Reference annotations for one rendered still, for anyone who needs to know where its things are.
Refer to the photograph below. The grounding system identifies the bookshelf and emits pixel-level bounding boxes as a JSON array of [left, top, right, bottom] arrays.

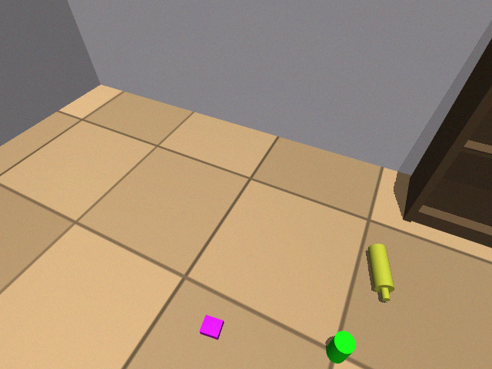
[[403, 39, 492, 248]]

